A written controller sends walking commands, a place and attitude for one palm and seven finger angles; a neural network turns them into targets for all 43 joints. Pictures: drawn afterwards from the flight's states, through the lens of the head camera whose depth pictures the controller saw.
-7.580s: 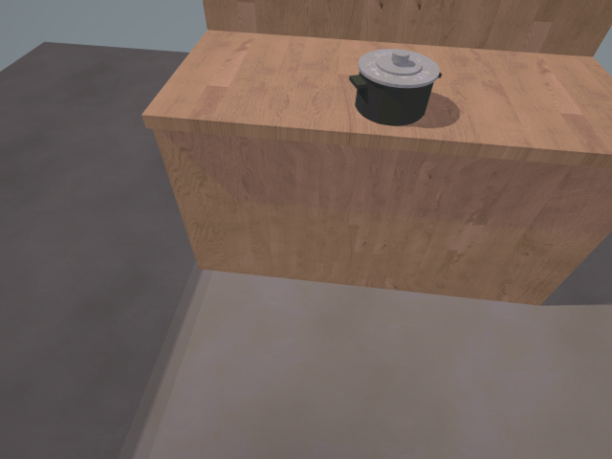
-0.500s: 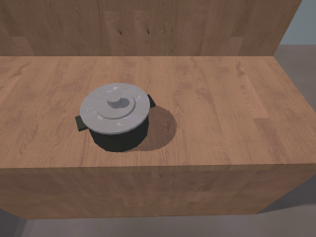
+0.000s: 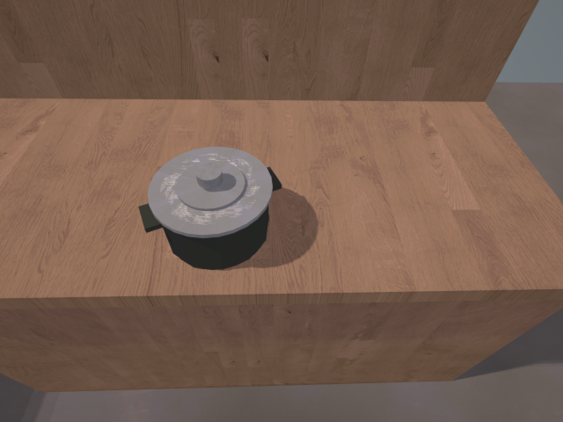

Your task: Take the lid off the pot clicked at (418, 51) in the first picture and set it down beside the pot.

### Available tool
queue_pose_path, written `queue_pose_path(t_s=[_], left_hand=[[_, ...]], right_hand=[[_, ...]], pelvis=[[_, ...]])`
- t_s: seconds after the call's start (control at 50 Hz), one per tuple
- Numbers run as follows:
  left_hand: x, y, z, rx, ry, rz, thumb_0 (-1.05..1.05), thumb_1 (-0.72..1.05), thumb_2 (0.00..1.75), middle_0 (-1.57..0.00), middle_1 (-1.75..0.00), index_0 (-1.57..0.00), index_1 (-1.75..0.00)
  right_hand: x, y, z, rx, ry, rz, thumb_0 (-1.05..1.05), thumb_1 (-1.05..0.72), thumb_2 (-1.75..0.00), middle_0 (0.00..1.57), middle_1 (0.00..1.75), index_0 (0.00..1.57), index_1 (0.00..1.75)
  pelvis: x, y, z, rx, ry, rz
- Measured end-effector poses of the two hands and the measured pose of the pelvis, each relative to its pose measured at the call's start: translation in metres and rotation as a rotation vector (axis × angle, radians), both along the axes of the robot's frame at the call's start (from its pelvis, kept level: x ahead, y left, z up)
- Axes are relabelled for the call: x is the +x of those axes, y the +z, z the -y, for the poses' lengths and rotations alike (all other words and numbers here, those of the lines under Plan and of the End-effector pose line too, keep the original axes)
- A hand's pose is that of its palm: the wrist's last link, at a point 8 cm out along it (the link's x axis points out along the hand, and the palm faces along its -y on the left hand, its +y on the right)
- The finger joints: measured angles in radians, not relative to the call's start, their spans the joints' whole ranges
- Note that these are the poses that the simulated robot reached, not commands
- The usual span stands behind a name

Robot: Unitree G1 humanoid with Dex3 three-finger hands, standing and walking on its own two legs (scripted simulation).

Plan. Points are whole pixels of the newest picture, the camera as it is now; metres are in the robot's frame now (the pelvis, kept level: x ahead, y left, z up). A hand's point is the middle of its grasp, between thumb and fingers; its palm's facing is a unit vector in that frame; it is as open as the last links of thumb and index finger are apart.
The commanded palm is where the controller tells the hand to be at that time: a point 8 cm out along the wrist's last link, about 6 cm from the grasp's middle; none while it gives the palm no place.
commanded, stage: look again from close up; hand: left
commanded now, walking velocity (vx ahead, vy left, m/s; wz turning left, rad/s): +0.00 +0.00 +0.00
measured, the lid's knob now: (209, 175) +0.45 +0.15 +0.09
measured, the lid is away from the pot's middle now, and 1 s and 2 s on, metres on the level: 0.00 0.00 0.00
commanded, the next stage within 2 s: lift the closed hand beside the body in 0.10 s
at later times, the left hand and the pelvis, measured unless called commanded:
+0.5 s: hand out of the picture +0.13 +0.18 -0.05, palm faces +0.13 -0.96 -0.23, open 5.6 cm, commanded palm +0.07 +0.24 -0.03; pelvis -0.02 +0.01 -0.01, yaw +2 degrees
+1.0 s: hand out of the picture +0.10 +0.24 +0.00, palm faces +0.32 -0.89 -0.34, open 3.1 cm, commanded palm +0.05 +0.27 +0.04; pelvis -0.02 +0.00 +0.00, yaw +4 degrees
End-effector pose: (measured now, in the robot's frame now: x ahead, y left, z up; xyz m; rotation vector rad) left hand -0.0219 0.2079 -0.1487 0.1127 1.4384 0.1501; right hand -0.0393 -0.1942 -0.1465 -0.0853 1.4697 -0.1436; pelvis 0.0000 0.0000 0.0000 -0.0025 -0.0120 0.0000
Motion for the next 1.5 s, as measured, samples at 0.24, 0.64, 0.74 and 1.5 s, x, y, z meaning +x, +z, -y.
queue_pose_path(t_s=[0.24, 0.64, 0.74, 1.5], left_hand=[[0.000, 0.000, -0.006, 0.012, 0.028, 0.021, 0.02, 0.93, 0.90, -0.20, -0.30, -0.20, -0.30], [0.100, 0.133, -0.028, 0.158, -0.014, 0.915, 0.01, 0.91, 0.90, -0.80, -0.95, -0.79, -0.95], [0.085, 0.142, -0.042, 0.229, 0.033, 0.902, 0.02, 0.91, 0.90, -1.01, -1.19, -1.01, -1.19], [0.114, 0.236, -0.081, 0.434, -0.068, 1.205, 0.02, 0.90, 0.90, -1.30, -1.50, -1.30, -1.50]], right_hand=[[0.008, 0.001, -0.003, -0.004, 0.005, 0.040, 0.00, -0.91, -0.90, 0.20, 0.30, 0.20, 0.30], [0.264, 0.139, 0.020, -0.130, 0.289, 1.084, 0.01, -0.91, -0.90, 0.20, 0.30, 0.20, 0.30], [0.269, 0.132, -0.002, -0.079, 0.327, 1.069, 0.01, -0.91, -0.90, 0.20, 0.30, 0.19, 0.30], [0.266, 0.130, -0.008, -0.073, 0.300, 1.089, 0.01, -0.90, -0.90, 0.21, 0.30, 0.14, 0.27]], pelvis=[[-0.004, -0.002, -0.006, -0.009, 0.003, 0.000], [-0.028, -0.006, -0.001, -0.010, 0.056, -0.007], [-0.025, -0.004, 0.002, -0.015, 0.074, 0.007], [-0.013, 0.000, -0.008, -0.016, 0.057, 0.057]])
